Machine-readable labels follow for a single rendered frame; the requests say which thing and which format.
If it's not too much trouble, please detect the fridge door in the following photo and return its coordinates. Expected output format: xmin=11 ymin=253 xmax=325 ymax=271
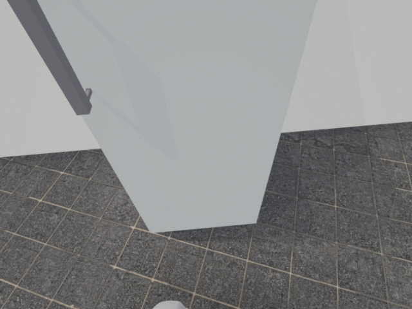
xmin=37 ymin=0 xmax=317 ymax=233

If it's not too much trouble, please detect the handle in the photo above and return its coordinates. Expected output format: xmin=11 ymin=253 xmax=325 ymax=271
xmin=7 ymin=0 xmax=92 ymax=115

